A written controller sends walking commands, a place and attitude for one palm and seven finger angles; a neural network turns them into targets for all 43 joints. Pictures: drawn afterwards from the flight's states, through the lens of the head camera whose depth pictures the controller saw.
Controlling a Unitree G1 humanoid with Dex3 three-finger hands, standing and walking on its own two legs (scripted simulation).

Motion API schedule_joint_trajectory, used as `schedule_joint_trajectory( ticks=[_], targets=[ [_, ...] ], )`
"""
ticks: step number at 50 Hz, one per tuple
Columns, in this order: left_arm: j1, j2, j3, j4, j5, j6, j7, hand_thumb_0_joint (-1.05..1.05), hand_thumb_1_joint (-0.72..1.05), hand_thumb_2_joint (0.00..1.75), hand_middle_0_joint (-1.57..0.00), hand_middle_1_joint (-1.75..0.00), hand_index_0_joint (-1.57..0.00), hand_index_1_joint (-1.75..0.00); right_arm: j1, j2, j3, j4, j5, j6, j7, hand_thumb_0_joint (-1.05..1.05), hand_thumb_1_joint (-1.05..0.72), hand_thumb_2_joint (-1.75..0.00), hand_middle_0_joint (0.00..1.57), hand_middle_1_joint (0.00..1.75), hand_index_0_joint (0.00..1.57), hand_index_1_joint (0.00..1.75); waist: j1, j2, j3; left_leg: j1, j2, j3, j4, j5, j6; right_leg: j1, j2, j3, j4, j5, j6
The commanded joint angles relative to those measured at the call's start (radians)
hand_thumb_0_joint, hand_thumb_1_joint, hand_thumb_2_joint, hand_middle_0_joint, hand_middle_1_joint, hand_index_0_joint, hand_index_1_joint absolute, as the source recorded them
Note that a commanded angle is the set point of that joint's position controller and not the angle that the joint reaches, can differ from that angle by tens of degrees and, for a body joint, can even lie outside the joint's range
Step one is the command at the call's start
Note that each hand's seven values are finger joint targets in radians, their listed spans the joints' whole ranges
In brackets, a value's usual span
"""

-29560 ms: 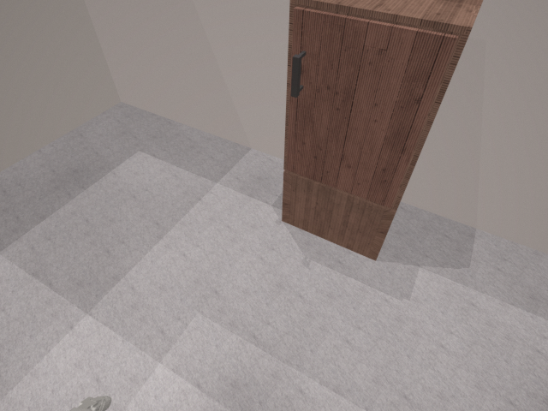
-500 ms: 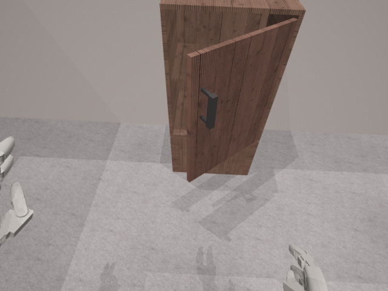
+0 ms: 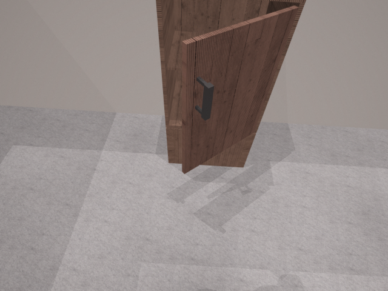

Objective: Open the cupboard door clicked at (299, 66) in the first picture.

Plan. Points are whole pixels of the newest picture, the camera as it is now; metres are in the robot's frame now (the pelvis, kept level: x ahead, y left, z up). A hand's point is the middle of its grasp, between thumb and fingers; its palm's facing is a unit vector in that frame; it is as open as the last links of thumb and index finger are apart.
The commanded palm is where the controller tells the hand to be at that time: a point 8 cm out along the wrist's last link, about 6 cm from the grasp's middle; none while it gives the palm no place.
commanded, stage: let the arm hang, fingers relaxed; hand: left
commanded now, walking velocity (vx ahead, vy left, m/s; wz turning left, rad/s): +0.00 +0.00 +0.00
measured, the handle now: (203, 98) +0.62 +0.00 +0.01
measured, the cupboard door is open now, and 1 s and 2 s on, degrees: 39 39 39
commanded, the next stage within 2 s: look to check the result in 0.78 s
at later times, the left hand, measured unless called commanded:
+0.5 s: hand out of the picture +0.01 +0.17 -0.17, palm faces +0.03 -0.98 -0.20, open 7.3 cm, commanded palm none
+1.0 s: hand out of the picture +0.02 +0.16 -0.17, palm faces +0.04 -0.98 -0.18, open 7.3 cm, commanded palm none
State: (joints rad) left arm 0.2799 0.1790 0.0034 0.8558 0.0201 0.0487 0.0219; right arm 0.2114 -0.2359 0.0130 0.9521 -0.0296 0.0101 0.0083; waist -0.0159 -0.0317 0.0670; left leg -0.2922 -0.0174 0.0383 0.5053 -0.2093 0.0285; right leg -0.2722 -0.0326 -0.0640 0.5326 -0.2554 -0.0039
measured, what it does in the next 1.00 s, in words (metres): stands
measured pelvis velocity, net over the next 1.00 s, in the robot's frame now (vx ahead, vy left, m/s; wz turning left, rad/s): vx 0.03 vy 0.00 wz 0.00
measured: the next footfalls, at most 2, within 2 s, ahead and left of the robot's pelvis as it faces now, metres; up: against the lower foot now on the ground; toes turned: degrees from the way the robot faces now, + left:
none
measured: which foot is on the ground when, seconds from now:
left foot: down 0.00-1.00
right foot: down 0.00-1.00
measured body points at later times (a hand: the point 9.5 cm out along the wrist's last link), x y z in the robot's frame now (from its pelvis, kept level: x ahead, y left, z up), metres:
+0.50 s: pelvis +0.01 -0.01 +0.01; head +0.03 -0.02 +0.46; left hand +0.01 +0.22 -0.15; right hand +0.00 -0.21 -0.16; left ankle +0.04 +0.10 -0.73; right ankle +0.02 -0.11 -0.73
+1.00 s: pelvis +0.03 +0.00 +0.01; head +0.05 +0.00 +0.46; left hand +0.02 +0.22 -0.15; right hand +0.02 -0.21 -0.16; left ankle +0.04 +0.10 -0.73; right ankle +0.02 -0.11 -0.73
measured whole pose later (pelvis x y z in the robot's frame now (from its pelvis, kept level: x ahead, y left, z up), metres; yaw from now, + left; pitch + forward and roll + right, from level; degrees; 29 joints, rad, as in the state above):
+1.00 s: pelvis +0.03 +0.00 +0.01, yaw +0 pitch -1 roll +0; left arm 0.27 0.13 0.01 1.15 0.01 0.00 0.03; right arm 0.26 -0.14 0.01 1.14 -0.02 0.00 -0.04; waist 0.00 0.01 0.06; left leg -0.18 -0.02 0.03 0.40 -0.20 0.02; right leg -0.15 -0.03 -0.07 0.40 -0.24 0.00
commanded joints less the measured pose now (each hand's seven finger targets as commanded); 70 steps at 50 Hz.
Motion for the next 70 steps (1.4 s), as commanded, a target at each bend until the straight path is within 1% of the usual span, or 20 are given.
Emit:
schedule_joint_trajectory(
  ticks=[1, 2, 5, 7, 9, 12, 15, 18, 25, 26, 31, 33, 42, 48, 53, 54, 61, 64, 67, 70],
  targets=[
    [0.028, 0.148, 0.038, 0.04, -0.005, -0.053, 0.003, 0.0, 0.9, 0.9, -0.2, -0.3, -0.2, -0.3, -0.009, -0.074, -0.021, -0.009, 0.001, -0.011, -0.019, 0.0, -0.9, -0.9, 0.2, 0.3, 0.2, 0.3, 0.019, 0.215, -0.087, 0.005, 0.085, -0.121, -0.136, 0.005, -0.002, 0.097, -0.076, 0.118, -0.148, 0.007, -0.043],
    [0.032, 0.154, 0.038, 0.065, -0.005, -0.054, 0.003, 0.0, 0.9, 0.9, -0.2, -0.3, -0.2, -0.3, 0.006, -0.076, -0.021, 0.001, 0.005, -0.007, -0.022, 0.0, -0.9, -0.9, 0.2, 0.3, 0.2, 0.3, 0.021, 0.197, -0.08, 0.005, 0.088, -0.123, -0.131, -0.001, -0.001, 0.105, -0.076, 0.111, -0.163, 0.005, -0.044],
    [0.023, 0.139, 0.03, 0.132, -0.011, -0.054, 0.001, 0.0, 0.9, 0.9, -0.2, -0.3, -0.2, -0.3, 0.052, -0.054, -0.023, 0.049, 0.007, 0.002, -0.027, 0.0, -0.9, -0.9, 0.2, 0.3, 0.2, 0.3, 0.009, 0.146, -0.051, 0.012, 0.084, -0.118, -0.133, -0.047, -0.006, 0.074, -0.085, 0.117, -0.201, -0.054, -0.05],
    [0.026, 0.133, 0.028, 0.166, -0.012, -0.057, 0.001, 0.0, 0.9, 0.9, -0.2, -0.3, -0.2, -0.3, 0.084, -0.05, -0.025, 0.073, 0.009, 0.004, -0.03, 0.0, -0.9, -0.9, 0.2, 0.3, 0.2, 0.3, 0.007, 0.057, -0.043, 0.044, 0.084, -0.111, -0.124, -0.021, -0.004, 0.056, -0.088, 0.113, -0.22, -0.065, -0.052],
    [0.023, 0.116, 0.024, 0.195, -0.012, -0.056, 0.002, 0.0, 0.9, 0.9, -0.2, -0.3, -0.2, -0.3, 0.114, -0.037, -0.025, 0.099, 0.008, 0.004, -0.033, 0.0, -0.9, -0.9, 0.2, 0.3, 0.2, 0.3, 0.0, 0.025, -0.037, 0.06, 0.088, -0.108, -0.128, -0.008, -0.003, 0.042, -0.088, 0.106, -0.224, -0.072, -0.05],
    [0.037, 0.101, 0.022, 0.227, -0.013, -0.056, 0.006, 0.0, 0.9, 0.9, -0.2, -0.3, -0.2, -0.3, 0.128, -0.029, -0.023, 0.122, 0.009, 0.003, -0.036, 0.0, -0.9, -0.9, 0.2, 0.3, 0.2, 0.3, 0.005, 0.031, -0.013, 0.059, 0.093, -0.11, -0.144, -0.006, 0.0, 0.04, -0.079, 0.1, -0.222, -0.065, -0.047],
    [0.048, 0.089, 0.02, 0.249, -0.013, -0.055, 0.008, 0.0, 0.9, 0.9, -0.2, -0.3, -0.2, -0.3, 0.138, -0.011, -0.021, 0.142, 0.008, 0.002, -0.038, 0.0, -0.9, -0.9, 0.2, 0.3, 0.2, 0.3, 0.006, -0.01, 0.001, 0.06, 0.092, -0.102, -0.149, 0.003, 0.0, 0.04, -0.082, 0.096, -0.223, -0.061, -0.044],
    [0.05, 0.081, 0.021, 0.259, -0.012, -0.054, 0.012, 0.0, 0.9, 0.9, -0.2, -0.3, -0.2, -0.3, 0.145, 0.005, -0.02, 0.157, 0.007, 0.003, -0.037, 0.0, -0.9, -0.9, 0.2, 0.3, 0.2, 0.3, 0.006, -0.023, 0.027, 0.059, 0.089, -0.095, -0.151, -0.002, 0.001, 0.023, -0.083, 0.096, -0.228, -0.078, -0.043],
    [0.054, 0.062, 0.025, 0.263, -0.012, -0.055, 0.014, 0.0, 0.9, 0.9, -0.2, -0.3, -0.2, -0.3, 0.143, 0.028, -0.018, 0.175, 0.005, -0.003, -0.04, 0.0, -0.9, -0.9, 0.2, 0.3, 0.2, 0.3, 0.01, 0.022, 0.036, 0.048, 0.09, -0.092, -0.165, 0.007, -0.002, 0.037, -0.078, 0.094, -0.213, -0.039, -0.038],
    [0.055, 0.06, 0.026, 0.263, -0.011, -0.056, 0.015, 0.0, 0.9, 0.9, -0.2, -0.3, -0.2, -0.3, 0.144, 0.032, -0.02, 0.176, 0.005, -0.003, -0.04, 0.0, -0.9, -0.9, 0.2, 0.3, 0.2, 0.3, 0.011, 0.013, 0.036, 0.05, 0.089, -0.093, -0.166, 0.011, -0.001, 0.038, -0.077, 0.094, -0.213, -0.034, -0.039],
    [0.056, 0.053, 0.026, 0.269, -0.013, -0.06, 0.015, 0.0, 0.9, 0.9, -0.2, -0.3, -0.2, -0.3, 0.138, 0.032, -0.018, 0.178, 0.006, -0.01, -0.044, 0.0, -0.9, -0.9, 0.2, 0.3, 0.2, 0.3, 0.013, 0.061, 0.015, 0.061, 0.096, -0.096, -0.171, 0.057, -0.002, 0.071, -0.075, 0.09, -0.2, 0.031, -0.037],
    [0.053, 0.052, 0.028, 0.268, -0.011, -0.059, 0.016, 0.0, 0.9, 0.9, -0.2, -0.3, -0.2, -0.3, 0.138, 0.031, -0.019, 0.176, 0.007, -0.012, -0.045, 0.0, -0.9, -0.9, 0.2, 0.3, 0.2, 0.3, 0.013, 0.065, 0.013, 0.058, 0.1, -0.099, -0.175, 0.064, -0.001, 0.082, -0.073, 0.088, -0.198, 0.043, -0.036],
    [0.056, 0.052, 0.028, 0.271, -0.011, -0.063, 0.015, 0.0, 0.9, 0.9, -0.2, -0.3, -0.2, -0.3, 0.132, 0.015, -0.02, 0.171, 0.011, -0.017, -0.048, 0.0, -0.9, -0.9, 0.2, 0.3, 0.2, 0.3, 0.014, 0.035, -0.007, 0.094, 0.103, -0.103, -0.173, 0.118, 0.003, 0.102, -0.074, 0.077, -0.2, 0.086, -0.032],
    [0.058, 0.049, 0.026, 0.276, -0.011, -0.064, 0.015, 0.0, 0.9, 0.9, -0.2, -0.3, -0.2, -0.3, 0.122, 0.012, -0.018, 0.174, 0.01, -0.019, -0.05, 0.0, -0.9, -0.9, 0.2, 0.3, 0.2, 0.3, 0.01, 0.035, -0.012, 0.114, 0.106, -0.105, -0.175, 0.147, 0.004, 0.107, -0.078, 0.076, -0.201, 0.11, -0.03],
    [0.054, 0.052, 0.025, 0.281, -0.011, -0.063, 0.015, 0.0, 0.9, 0.9, -0.2, -0.3, -0.2, -0.3, 0.12, 0.006, -0.016, 0.177, 0.01, -0.019, -0.05, 0.0, -0.9, -0.9, 0.2, 0.3, 0.2, 0.3, 0.009, 0.026, 0.006, 0.113, 0.107, -0.102, -0.183, 0.146, 0.003, 0.106, -0.076, 0.077, -0.205, 0.11, -0.028],
    [0.059, 0.049, 0.024, 0.282, -0.011, -0.063, 0.015, 0.0, 0.9, 0.9, -0.2, -0.3, -0.2, -0.3, 0.113, 0.005, -0.016, 0.179, 0.009, -0.019, -0.05, 0.0, -0.9, -0.9, 0.2, 0.3, 0.2, 0.3, 0.011, 0.036, 0.004, 0.121, 0.107, -0.101, -0.184, 0.147, 0.003, 0.104, -0.077, 0.079, -0.206, 0.111, -0.028],
    [0.057, 0.057, 0.025, 0.281, -0.012, -0.066, 0.015, 0.0, 0.9, 0.9, -0.2, -0.3, -0.2, -0.3, 0.11, -0.001, -0.016, 0.179, 0.01, -0.021, -0.05, 0.0, -0.9, -0.9, 0.2, 0.3, 0.2, 0.3, 0.012, 0.021, -0.006, 0.128, 0.106, -0.099, -0.183, 0.163, 0.002, 0.121, -0.08, 0.079, -0.213, 0.13, -0.027],
    [0.057, 0.06, 0.025, 0.281, -0.012, -0.068, 0.015, 0.0, 0.9, 0.9, -0.2, -0.3, -0.2, -0.3, 0.105, -0.002, -0.015, 0.181, 0.01, -0.023, -0.05, 0.0, -0.9, -0.9, 0.2, 0.3, 0.2, 0.3, 0.013, 0.034, -0.018, 0.139, 0.106, -0.096, -0.18, 0.184, 0.002, 0.131, -0.083, 0.081, -0.21, 0.157, -0.029],
    [0.056, 0.063, 0.025, 0.281, -0.011, -0.069, 0.015, 0.0, 0.9, 0.9, -0.2, -0.3, -0.2, -0.3, 0.104, -0.005, -0.017, 0.181, 0.012, -0.021, -0.051, 0.0, -0.9, -0.9, 0.2, 0.3, 0.2, 0.3, 0.014, 0.022, -0.003, 0.134, 0.108, -0.094, -0.179, 0.18, 0.002, 0.13, -0.08, 0.076, -0.218, 0.159, -0.03],
    [0.053, 0.062, 0.024, 0.28, -0.013, -0.068, 0.015, 0.0, 0.9, 0.9, -0.2, -0.3, -0.2, -0.3, 0.103, -0.004, -0.016, 0.184, 0.01, -0.022, -0.051, 0.0, -0.9, -0.9, 0.2, 0.3, 0.2, 0.3, 0.012, 0.034, 0.003, 0.132, 0.106, -0.097, -0.182, 0.183, 0.001, 0.13, -0.081, 0.081, -0.217, 0.161, -0.03]
  ],
)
